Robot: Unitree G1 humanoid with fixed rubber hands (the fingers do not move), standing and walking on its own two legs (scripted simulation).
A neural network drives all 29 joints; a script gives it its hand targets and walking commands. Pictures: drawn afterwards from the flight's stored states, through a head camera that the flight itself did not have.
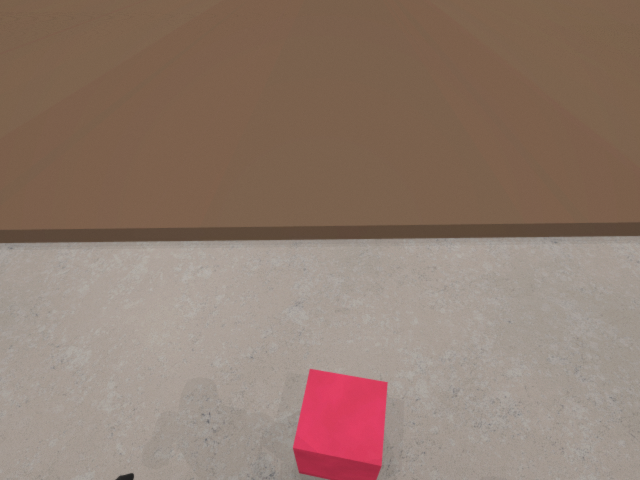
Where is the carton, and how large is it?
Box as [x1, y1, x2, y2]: [293, 369, 387, 479]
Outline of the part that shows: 310,369 293,445 299,472 329,479 375,479 381,465 387,382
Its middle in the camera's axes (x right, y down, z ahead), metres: +0.06 +0.52 +1.06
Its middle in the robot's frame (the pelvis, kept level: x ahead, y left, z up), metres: +0.40 -0.01 -0.66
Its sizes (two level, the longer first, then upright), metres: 0.210 0.200 0.250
